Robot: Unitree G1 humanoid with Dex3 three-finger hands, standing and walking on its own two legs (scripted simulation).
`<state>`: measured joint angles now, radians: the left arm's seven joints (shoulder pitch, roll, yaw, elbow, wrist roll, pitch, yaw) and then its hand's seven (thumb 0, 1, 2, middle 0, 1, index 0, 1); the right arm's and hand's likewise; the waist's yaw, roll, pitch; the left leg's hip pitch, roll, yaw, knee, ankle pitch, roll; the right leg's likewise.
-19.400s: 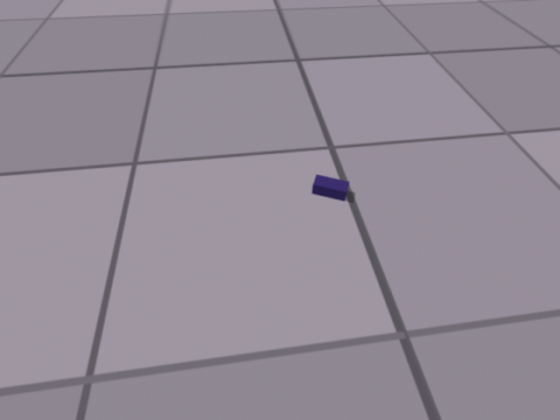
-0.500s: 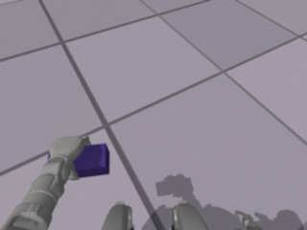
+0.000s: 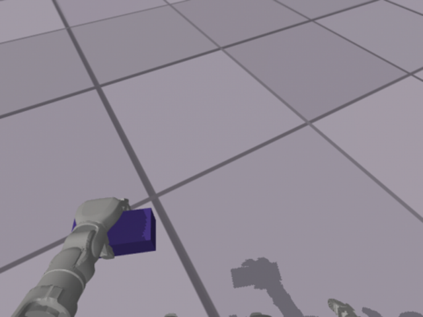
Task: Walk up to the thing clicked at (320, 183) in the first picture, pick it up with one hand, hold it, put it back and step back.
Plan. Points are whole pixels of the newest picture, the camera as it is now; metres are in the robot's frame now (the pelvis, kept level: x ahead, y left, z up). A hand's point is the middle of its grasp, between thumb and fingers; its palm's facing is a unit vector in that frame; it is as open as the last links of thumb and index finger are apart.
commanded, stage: hold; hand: left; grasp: from above
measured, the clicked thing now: (115, 234) +0.32 +0.22 -0.10
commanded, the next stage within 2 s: crouch in 1.90 s
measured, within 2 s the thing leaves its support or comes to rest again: neither
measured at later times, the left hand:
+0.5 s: hand (104, 223) +0.32 +0.22 -0.03, palm faces -0.46 -0.04 -0.89, open 10.6 cm
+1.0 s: hand (103, 226) +0.30 +0.21 -0.01, palm faces -0.45 -0.04 -0.89, open 10.6 cm
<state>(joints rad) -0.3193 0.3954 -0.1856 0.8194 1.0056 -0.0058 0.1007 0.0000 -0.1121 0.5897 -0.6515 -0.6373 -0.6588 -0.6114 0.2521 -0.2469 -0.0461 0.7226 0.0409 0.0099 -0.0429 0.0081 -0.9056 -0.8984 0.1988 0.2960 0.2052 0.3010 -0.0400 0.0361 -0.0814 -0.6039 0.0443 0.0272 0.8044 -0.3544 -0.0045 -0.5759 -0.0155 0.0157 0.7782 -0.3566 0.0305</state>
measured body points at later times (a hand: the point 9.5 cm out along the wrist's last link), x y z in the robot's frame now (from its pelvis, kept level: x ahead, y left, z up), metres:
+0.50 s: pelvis +0.01 +0.00 +0.02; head +0.03 -0.02 +0.47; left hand +0.34 +0.22 +0.02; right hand +0.13 -0.27 -0.10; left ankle +0.03 +0.12 -0.71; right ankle +0.02 -0.14 -0.71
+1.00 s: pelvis +0.00 -0.01 +0.03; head +0.01 -0.03 +0.48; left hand +0.32 +0.21 +0.04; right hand +0.14 -0.26 -0.09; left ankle +0.03 +0.12 -0.71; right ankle +0.02 -0.14 -0.71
